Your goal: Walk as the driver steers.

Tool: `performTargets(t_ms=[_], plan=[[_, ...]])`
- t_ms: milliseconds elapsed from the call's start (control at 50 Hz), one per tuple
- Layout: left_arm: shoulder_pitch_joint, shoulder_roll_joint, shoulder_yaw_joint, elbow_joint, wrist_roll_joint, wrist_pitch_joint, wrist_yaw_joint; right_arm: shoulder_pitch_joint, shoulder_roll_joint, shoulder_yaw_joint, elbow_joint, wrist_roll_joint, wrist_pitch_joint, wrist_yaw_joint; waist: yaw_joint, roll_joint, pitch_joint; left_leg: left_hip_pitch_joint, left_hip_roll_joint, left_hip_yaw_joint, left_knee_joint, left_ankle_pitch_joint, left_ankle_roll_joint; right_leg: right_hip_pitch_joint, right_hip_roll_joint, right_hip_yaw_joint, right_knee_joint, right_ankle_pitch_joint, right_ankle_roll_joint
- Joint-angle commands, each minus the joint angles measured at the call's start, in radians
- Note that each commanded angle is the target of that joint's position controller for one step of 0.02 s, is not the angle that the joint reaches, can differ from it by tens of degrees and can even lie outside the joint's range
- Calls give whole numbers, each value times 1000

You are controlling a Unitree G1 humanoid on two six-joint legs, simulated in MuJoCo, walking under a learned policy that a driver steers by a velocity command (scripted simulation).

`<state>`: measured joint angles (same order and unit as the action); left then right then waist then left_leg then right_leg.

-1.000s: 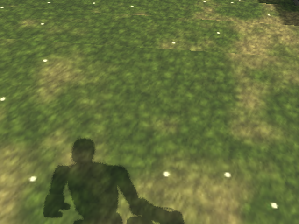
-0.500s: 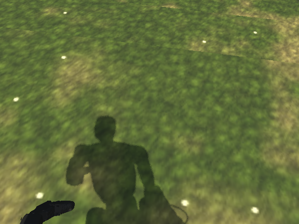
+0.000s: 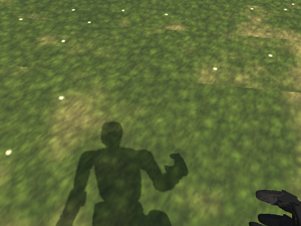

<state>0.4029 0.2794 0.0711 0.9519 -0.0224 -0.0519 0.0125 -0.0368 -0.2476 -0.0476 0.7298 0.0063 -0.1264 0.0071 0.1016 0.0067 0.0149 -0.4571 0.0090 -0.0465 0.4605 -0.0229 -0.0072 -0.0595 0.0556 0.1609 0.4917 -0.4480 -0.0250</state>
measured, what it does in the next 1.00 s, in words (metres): walks ahead: right foot, then left foot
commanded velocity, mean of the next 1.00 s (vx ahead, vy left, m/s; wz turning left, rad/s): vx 0.28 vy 0.00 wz -0.06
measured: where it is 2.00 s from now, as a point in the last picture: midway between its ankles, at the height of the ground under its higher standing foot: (182, 217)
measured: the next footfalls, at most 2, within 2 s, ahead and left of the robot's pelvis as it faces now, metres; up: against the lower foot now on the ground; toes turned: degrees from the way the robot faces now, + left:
right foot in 0.48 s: +0.38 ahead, -0.18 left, +0.00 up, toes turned -14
left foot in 0.98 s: +0.39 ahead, +0.06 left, +0.00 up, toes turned +3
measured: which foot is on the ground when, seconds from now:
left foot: down 0.00-0.48, up 0.50-0.96, down 0.98-1.00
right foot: down 0.00-0.00, up 0.02-0.46, down 0.48-0.98, up 1.00-1.00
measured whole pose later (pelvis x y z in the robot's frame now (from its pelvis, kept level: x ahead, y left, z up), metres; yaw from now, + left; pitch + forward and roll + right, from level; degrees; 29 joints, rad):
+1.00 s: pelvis +0.34 -0.04 +0.01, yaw +0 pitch +1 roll -2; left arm 0.09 0.30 0.08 0.87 0.00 0.02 0.04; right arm 0.16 -0.30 -0.08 0.80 0.01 0.04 0.00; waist -0.01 -0.02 0.04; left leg -0.32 0.03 0.04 0.57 -0.27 0.03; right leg -0.30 -0.08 -0.21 0.59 -0.33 0.02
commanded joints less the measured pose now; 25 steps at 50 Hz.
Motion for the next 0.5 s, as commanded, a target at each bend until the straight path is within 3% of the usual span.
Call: performTargets(t_ms=[20, 40, 60, 80, 100, 120, 160, 200, 260, 360, 420, 460, 480, 500], plan=[[65, -6, -18, -135, -12, -27, -1, 412, -311, -94, 43, -21, 7, -7, -159, 373, -369, 853, 441, -663, -115, -308, 250, -615, 24, -64, 644, -161, -22], [45, 100, 3, -115, -28, -27, 1, 380, -203, -68, 22, -15, 8, -3, -173, 255, -299, 794, 421, -700, -151, -447, 236, -713, -54, -4, 776, -132, -18], [-44, 145, 17, -131, -26, -23, 1, 323, -140, -50, 10, -11, 9, -4, -185, 158, -177, 675, 376, -518, -160, -396, 195, -736, -88, -15, 794, -36, -19], [-84, 133, 19, -136, -19, -17, 3, 266, -125, -42, 7, -16, 10, -2, -161, 88, -112, 551, 331, -387, -180, -259, 175, -693, -126, -37, 776, 41, -11], [-108, 122, 24, -146, -8, -13, 1, 230, -107, -38, 14, -20, 13, -1, -140, 84, -66, 466, 299, -305, -205, -168, 171, -671, -150, -38, 731, 89, -7], [-106, 105, 27, -152, -10, -4, -4, 210, -96, -34, 18, -24, 12, -1, -117, 100, -42, 405, 273, -228, -233, -115, 163, -631, -174, -40, 701, 118, -6], [-122, 64, 21, -173, -14, 13, -13, 211, -102, -40, 33, -18, 5, -2, -107, 103, -26, 361, 263, -141, -280, -48, 177, -617, -189, -60, 662, 151, 3], [-161, 48, 17, -199, -6, 23, -16, 229, -126, -49, 50, -16, -1, -6, -106, 70, -11, 353, 271, -86, -310, 11, 197, -643, -194, -56, 592, 205, 14], [-215, 31, 5, -217, 3, 17, -27, 260, -152, -57, 78, -14, 3, -6, -114, 46, 1, 364, 251, 8, -332, 63, 200, -628, -178, -63, 406, 338, 16], [-393, 31, -13, -269, 10, 1, -52, 326, -193, -64, 124, 13, 22, -9, -161, 44, 61, 389, 242, 97, -318, 110, 180, -549, -139, -156, 152, 432, -1], [-396, 64, -4, -285, 18, -5, -58, 341, -220, -68, 153, 22, 43, -14, -129, 88, 23, 468, 260, 112, -188, 395, 142, -457, -92, -183, 71, 373, -37], [-201, 130, 30, -219, 30, -5, -50, 326, -216, -61, 158, 26, 50, -20, -22, 84, -100, 431, 198, 161, 44, 554, 80, -152, -29, -222, -27, 509, -82], [-92, 207, 53, -193, 37, -1, -35, 350, -182, -46, 144, 1, 44, -21, 8, 11, -196, 280, 135, 192, 251, 315, 23, 91, -137, -112, 18, 871, -118], [-62, 268, 51, -189, 56, 13, -21, 476, -70, -5, 137, -36, 35, -6, -60, -250, -349, -70, 6, 168, 633, -573, -49, 454, -429, 236, 93, 1240, -301]])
